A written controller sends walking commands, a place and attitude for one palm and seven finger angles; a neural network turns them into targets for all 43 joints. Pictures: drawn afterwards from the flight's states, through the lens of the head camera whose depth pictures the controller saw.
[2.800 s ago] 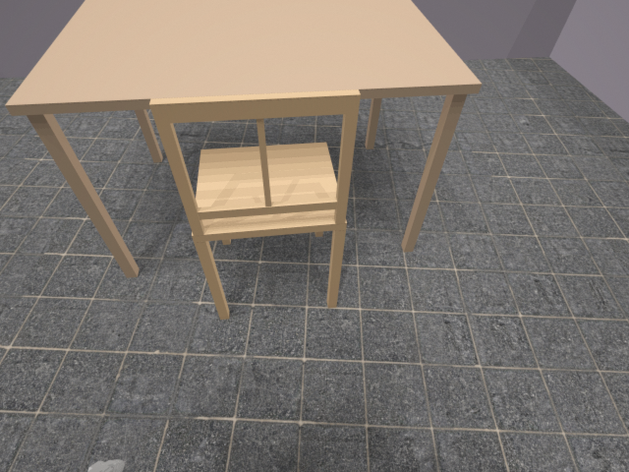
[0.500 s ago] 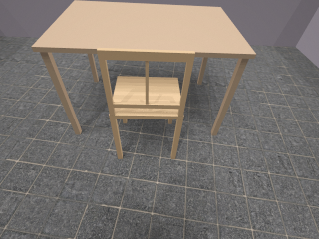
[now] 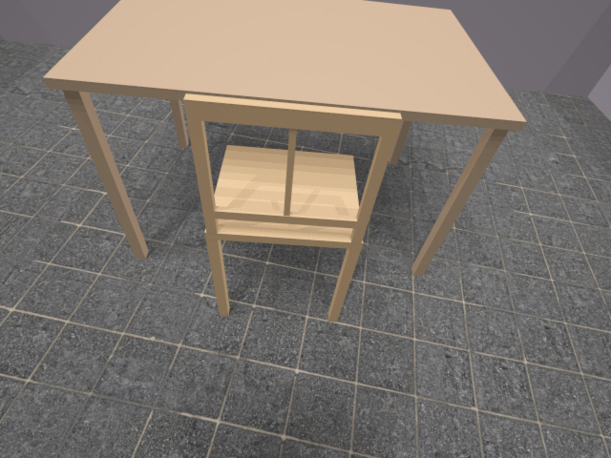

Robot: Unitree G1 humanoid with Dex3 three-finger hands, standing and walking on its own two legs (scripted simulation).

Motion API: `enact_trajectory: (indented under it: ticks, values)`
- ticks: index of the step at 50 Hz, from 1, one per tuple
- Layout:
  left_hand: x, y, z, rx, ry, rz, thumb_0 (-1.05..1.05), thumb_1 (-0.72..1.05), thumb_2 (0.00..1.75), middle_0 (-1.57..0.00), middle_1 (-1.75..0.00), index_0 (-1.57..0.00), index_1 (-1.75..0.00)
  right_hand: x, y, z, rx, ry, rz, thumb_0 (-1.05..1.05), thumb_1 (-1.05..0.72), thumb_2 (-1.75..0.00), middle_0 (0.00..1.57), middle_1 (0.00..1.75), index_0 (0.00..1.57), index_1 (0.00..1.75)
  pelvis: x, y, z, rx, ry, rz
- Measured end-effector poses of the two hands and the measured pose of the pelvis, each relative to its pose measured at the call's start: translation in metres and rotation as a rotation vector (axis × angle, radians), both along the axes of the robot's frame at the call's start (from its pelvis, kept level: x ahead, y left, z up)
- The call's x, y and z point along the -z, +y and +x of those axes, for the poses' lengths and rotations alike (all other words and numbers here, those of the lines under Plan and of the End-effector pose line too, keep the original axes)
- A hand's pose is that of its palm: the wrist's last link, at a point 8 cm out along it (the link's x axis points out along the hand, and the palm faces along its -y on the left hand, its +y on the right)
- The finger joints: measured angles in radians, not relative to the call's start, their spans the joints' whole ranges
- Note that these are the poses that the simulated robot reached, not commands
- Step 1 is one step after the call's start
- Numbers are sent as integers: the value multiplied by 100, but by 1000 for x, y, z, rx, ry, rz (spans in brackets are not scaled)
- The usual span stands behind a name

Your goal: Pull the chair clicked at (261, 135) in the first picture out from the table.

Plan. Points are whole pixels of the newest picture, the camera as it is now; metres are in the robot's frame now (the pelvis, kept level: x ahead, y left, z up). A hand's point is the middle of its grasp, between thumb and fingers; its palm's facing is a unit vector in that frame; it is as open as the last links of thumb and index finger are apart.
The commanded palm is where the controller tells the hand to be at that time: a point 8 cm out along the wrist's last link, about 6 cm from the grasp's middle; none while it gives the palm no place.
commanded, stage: take the last steps up to it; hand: left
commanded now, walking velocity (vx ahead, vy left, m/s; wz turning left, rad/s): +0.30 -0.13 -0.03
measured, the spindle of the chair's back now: (289, 174) +0.69 +0.10 -0.08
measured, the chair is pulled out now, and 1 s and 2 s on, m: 0.00 0.00 0.00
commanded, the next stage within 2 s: come to a stop and stand still in 0.50 s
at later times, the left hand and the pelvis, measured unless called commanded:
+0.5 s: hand (234, 405) +0.22 +0.12 -0.16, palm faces +0.03 -0.98 -0.20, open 7.4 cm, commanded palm none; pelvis +0.17 -0.06 +0.01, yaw +1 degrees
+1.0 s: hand (249, 368) +0.28 +0.11 -0.17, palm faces +0.06 -0.97 -0.24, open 7.4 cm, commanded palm none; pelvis +0.26 -0.08 +0.01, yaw +0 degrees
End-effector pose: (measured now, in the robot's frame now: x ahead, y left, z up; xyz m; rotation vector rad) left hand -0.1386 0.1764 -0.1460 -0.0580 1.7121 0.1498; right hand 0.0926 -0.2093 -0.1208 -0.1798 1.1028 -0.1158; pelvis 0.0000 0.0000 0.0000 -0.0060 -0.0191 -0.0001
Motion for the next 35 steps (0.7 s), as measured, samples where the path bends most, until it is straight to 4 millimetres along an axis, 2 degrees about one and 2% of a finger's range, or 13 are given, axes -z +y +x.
enact_trajectory:
  ticks: [3,8,13,17,20,24,30,33,35]
  values:
    - [2,19,58,49,-89,25,1,90,90,-20,-30,-20,-30,-10,-9,3,83,-20,-23,-2,-95,-89,21,30,21,30,-7,-1,16,18,-1,12]
    - [-8,42,173,89,-322,95,1,91,90,-19,-30,-19,-29,-14,-33,-9,94,88,-52,-3,-96,-89,21,30,20,30,-17,-7,45,15,7,7]
    - [-25,40,276,150,-488,151,0,91,90,-19,-30,-19,-29,-3,-53,-28,131,236,-22,-1,-93,-89,20,30,20,30,-17,-25,78,-3,9,9]
    - [-25,28,339,191,-575,200,0,91,90,-19,-30,-19,-29,17,-73,-33,157,343,9,0,-92,-89,20,30,20,30,-1,-50,112,-18,9,22]
    - [-24,15,356,178,-584,212,0,91,90,-19,-30,-19,-29,24,-85,-17,146,395,11,0,-92,-89,20,29,20,30,1,-57,131,-21,5,-7]
    - [-22,-1,353,156,-493,187,0,91,90,-19,-30,-19,-29,12,-92,37,130,326,2,1,-91,-89,20,29,20,30,-9,-61,159,-23,12,-20]
    - [-6,-14,342,115,-347,113,0,92,90,-20,-30,-20,-30,-1,-79,129,83,176,-14,1,-92,-89,20,29,20,30,-12,-57,200,-19,16,-39]
    - [10,-15,342,88,-287,77,1,91,90,-20,-30,-20,-30,1,-75,160,71,138,-48,1,-94,-89,20,29,20,30,-3,-50,222,-11,8,-48]
    - [12,-16,346,87,-251,66,1,91,90,-20,-30,-20,-30,-3,-71,173,66,142,-63,1,-94,-89,20,29,20,30,-5,-49,232,-3,5,-28]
